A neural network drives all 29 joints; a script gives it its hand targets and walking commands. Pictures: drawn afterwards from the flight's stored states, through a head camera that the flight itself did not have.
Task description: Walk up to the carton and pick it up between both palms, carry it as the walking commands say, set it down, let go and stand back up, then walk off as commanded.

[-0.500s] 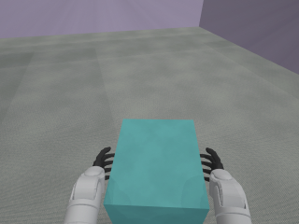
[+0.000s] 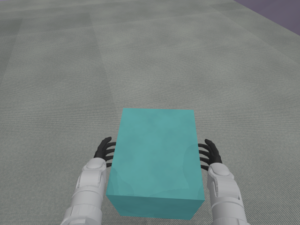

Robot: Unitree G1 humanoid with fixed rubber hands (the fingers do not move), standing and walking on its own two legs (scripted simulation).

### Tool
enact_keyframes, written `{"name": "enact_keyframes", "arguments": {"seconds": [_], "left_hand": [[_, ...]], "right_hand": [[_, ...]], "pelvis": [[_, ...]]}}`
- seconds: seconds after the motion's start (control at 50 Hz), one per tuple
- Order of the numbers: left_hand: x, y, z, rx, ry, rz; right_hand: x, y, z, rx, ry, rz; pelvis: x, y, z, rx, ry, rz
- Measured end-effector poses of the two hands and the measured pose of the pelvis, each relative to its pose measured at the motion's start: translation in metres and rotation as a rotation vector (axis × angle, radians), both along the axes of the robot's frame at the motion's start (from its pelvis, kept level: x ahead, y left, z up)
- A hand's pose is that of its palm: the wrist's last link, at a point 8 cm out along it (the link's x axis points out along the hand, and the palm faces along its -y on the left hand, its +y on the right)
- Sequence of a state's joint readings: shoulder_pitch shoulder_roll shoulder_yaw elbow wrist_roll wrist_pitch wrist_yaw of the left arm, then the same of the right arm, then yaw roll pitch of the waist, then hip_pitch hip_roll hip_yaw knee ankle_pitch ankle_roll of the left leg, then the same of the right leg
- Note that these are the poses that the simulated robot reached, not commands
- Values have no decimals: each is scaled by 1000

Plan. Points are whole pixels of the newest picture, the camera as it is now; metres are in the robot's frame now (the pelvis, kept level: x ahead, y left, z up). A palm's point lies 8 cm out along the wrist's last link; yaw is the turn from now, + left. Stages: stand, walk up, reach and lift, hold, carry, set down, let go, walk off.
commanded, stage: set down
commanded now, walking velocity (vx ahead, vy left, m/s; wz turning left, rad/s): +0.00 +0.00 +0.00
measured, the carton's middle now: (156, 163) +0.35 -0.04 -0.09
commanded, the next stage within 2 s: none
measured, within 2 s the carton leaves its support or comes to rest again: neither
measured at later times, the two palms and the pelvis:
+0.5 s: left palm (111, 183) +0.32 +0.12 -0.16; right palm (206, 188) +0.27 -0.20 -0.13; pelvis -0.03 +0.00 -0.05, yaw -1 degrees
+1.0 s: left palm (120, 182) +0.34 +0.09 -0.21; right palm (206, 187) +0.30 -0.22 -0.21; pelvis -0.09 -0.01 -0.11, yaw -5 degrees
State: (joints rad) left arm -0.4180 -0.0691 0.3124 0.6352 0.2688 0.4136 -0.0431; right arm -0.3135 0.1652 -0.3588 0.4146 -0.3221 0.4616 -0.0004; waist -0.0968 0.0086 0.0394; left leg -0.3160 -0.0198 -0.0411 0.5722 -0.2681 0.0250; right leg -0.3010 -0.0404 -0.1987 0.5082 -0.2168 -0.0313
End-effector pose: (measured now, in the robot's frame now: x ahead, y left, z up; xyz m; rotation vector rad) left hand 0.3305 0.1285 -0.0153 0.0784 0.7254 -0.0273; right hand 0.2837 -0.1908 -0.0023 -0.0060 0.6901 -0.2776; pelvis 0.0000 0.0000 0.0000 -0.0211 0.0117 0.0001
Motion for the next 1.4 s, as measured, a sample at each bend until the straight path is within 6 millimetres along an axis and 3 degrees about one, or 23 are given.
{"name": "enact_keyframes", "arguments": {"seconds": [0.26,0.5,0.64,0.76,0.94,1.12,1.4], "left_hand": [[6,-7,-67,36,28,-33],[-11,-11,-141,33,-26,-63],[-16,-22,-152,57,-105,-50],[-15,-33,-160,79,-62,-26],[2,-37,-188,81,-38,-18],[45,-32,-218,63,-74,-6],[66,-28,-292,84,-56,-12]], "right_hand": [[13,-6,-59,-43,33,13],[-18,-6,-128,-28,-26,-72],[-14,-20,-144,-50,-104,-22],[-5,-31,-153,-43,-74,1],[5,-34,-192,-6,-34,-32],[33,-25,-232,-24,-33,-66],[53,-18,-305,-7,-7,-93]], "pelvis": [[6,-2,-9,4,217,-4],[-34,4,-45,-7,438,-10],[-65,2,-69,-7,454,-13],[-82,-5,-79,3,404,-14],[-90,-14,-101,28,414,-73],[-85,-12,-129,34,490,-102],[-63,0,-162,20,634,-93]]}}
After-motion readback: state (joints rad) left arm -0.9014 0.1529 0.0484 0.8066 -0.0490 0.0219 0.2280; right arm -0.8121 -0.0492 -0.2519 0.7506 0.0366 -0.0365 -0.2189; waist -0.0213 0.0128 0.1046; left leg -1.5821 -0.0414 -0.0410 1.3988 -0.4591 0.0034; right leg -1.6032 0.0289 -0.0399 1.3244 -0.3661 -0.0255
